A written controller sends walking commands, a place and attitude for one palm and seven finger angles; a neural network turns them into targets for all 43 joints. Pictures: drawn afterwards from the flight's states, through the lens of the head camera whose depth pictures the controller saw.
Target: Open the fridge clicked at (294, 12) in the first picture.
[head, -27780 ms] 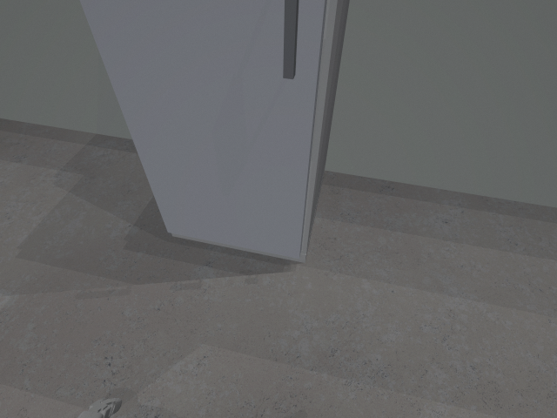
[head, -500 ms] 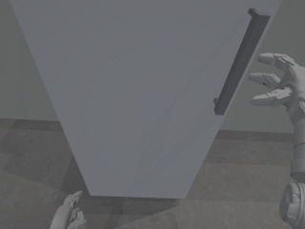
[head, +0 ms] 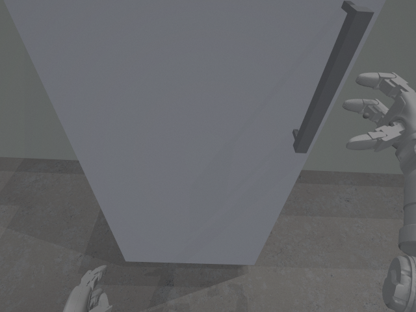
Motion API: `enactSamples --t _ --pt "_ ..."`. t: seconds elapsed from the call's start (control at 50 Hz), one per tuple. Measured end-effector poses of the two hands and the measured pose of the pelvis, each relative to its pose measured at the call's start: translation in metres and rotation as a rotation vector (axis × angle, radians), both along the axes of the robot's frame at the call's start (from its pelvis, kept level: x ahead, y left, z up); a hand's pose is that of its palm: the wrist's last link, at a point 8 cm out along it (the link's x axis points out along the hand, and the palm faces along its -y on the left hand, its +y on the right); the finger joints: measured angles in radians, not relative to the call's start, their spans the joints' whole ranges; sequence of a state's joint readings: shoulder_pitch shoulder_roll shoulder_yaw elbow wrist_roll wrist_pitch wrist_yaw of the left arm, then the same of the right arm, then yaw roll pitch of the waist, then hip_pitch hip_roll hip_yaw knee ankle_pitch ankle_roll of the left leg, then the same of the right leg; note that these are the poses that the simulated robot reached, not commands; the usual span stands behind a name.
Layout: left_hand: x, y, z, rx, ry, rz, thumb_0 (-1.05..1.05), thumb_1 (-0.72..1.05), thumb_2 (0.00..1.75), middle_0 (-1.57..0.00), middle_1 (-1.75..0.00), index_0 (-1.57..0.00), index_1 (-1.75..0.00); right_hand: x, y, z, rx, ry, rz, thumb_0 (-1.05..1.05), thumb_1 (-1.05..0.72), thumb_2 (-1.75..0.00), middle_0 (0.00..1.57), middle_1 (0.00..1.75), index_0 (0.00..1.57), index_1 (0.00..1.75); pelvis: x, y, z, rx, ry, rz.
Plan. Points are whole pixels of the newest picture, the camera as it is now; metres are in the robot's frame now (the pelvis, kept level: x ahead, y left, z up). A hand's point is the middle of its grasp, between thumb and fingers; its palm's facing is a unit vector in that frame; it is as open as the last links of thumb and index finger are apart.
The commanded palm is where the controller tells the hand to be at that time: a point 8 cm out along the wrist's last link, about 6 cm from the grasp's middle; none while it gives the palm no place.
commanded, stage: move the hooked fingers beside the handle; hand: right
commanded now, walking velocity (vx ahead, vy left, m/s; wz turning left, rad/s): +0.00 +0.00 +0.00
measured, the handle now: (320, 88) +0.46 -0.14 +0.25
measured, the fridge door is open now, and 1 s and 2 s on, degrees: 0 0 0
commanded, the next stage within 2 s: feel for the door with the fingertips in 1.96 s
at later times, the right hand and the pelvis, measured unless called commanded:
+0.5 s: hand (373, 110) +0.40 -0.22 +0.25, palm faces -0.04 +1.00 -0.05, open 14.0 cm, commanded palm +0.38 -0.27 +0.24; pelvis +0.01 -0.01 +0.00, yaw +0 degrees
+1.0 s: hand (359, 118) +0.40 -0.20 +0.23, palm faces -0.06 +1.00 -0.04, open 14.0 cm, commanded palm +0.37 -0.26 +0.24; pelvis +0.00 +0.00 +0.00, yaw +0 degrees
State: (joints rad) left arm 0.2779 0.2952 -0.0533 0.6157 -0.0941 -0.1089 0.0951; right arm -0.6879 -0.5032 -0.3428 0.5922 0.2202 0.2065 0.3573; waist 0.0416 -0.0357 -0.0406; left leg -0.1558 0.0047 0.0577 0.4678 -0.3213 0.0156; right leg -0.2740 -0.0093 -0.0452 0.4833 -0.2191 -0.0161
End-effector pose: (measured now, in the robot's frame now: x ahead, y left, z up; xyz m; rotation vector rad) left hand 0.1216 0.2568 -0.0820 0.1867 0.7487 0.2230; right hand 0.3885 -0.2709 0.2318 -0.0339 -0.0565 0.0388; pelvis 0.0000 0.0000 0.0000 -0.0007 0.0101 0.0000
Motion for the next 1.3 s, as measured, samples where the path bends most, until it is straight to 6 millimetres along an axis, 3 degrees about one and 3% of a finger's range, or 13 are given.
enactSamples --t 0.12,0.22,0.3,0.42,0.5,0.68,0.78,0.88,1.08,1.2,1.3 --pt "0.003 -0.002 0.003 -0.006 -0.013 0.008 0.01 0.91 0.9 -0.2 -0.3 -0.2 -0.3 0.0 -0.01 0.011 0.01 -0.031 -0.013 -0.01 0.5 -0.3 0.3 1.2 0.31 1.2 0.006 -0.001 0.0 0.001 -0.003 0.007" --pt "0.007 -0.003 0.0 -0.013 -0.007 0.005 0.01 0.91 0.9 -0.2 -0.3 -0.2 -0.3 -0.002 -0.016 -0.004 -0.014 0.062 -0.018 -0.01 0.5 -0.3 0.3 1.2 0.3 1.2 0.006 -0.004 -0.001 0.003 0.005 0.002" --pt "0.011 -0.006 0.0 -0.004 0.0 -0.012 0.01 0.91 0.9 -0.2 -0.3 -0.2 -0.3 -0.007 -0.013 -0.011 -0.006 0.039 -0.004 -0.01 0.5 -0.3 0.3 1.2 0.3 1.2 0.006 -0.006 -0.001 0.003 0.004 -0.003" --pt "0.021 -0.013 0.006 0.001 -0.031 -0.038 0.01 0.91 0.9 -0.2 -0.3 -0.2 -0.3 -0.007 -0.008 0.007 -0.002 -0.056 -0.002 -0.01 0.5 -0.3 0.3 1.2 0.3 1.2 0.006 -0.006 -0.001 0.003 -0.005 -0.007" --pt "0.027 -0.017 0.007 -0.018 -0.056 -0.037 0.01 0.91 0.9 -0.2 -0.3 -0.2 -0.3 -0.003 -0.005 0.014 -0.011 -0.024 0.001 -0.01 0.5 -0.3 0.3 1.2 0.3 1.2 0.007 -0.007 -0.001 0.003 -0.003 -0.005" --pt "0.022 -0.018 0.002 -0.025 -0.033 -0.036 0.01 0.91 0.9 -0.2 -0.3 -0.2 -0.3 -0.004 0.002 -0.009 -0.001 0.045 -0.002 -0.01 0.5 -0.3 0.3 1.2 0.3 1.2 0.004 -0.007 -0.001 0.0 -0.002 -0.004" --pt "0.016 -0.015 0.004 -0.012 -0.024 -0.035 0.01 0.91 0.9 -0.2 -0.3 -0.2 -0.3 -0.006 0.004 0.009 -0.008 -0.053 -0.013 -0.01 0.5 -0.3 0.3 1.2 0.3 1.2 0.004 -0.003 0.0 0.0 -0.013 -0.002" --pt "0.013 -0.01 0.001 -0.022 -0.022 -0.021 0.01 0.91 0.9 -0.2 -0.3 -0.2 -0.3 -0.004 0.007 0.021 -0.023 -0.024 -0.003 -0.01 0.5 -0.3 0.3 1.2 0.3 1.2 0.004 -0.003 0.0 0.001 -0.013 -0.004" --pt "0.012 -0.003 0.0 -0.026 -0.025 -0.017 0.01 0.91 0.9 -0.2 -0.3 -0.2 -0.3 -0.018 0.013 -0.005 0.007 0.02 -0.011 -0.01 0.5 -0.3 0.3 1.2 0.3 1.2 0.001 0.004 0.0 -0.005 -0.02 -0.001" --pt "0.014 0.0 0.005 -0.007 -0.038 -0.031 0.01 0.91 0.9 -0.2 -0.3 -0.2 -0.3 -0.018 0.004 0.014 -0.03 -0.041 -0.052 -0.01 0.5 -0.3 0.3 1.2 0.3 1.2 -0.002 0.009 0.0 -0.001 -0.029 -0.01" --pt "0.015 0.003 0.001 -0.014 -0.035 -0.03 0.01 0.91 0.9 -0.2 -0.3 -0.2 -0.3 -0.012 0.014 0.024 -0.023 -0.014 0.008 -0.01 0.5 -0.3 0.3 1.2 0.3 1.2 -0.003 0.008 -0.001 0.0 -0.019 -0.018"
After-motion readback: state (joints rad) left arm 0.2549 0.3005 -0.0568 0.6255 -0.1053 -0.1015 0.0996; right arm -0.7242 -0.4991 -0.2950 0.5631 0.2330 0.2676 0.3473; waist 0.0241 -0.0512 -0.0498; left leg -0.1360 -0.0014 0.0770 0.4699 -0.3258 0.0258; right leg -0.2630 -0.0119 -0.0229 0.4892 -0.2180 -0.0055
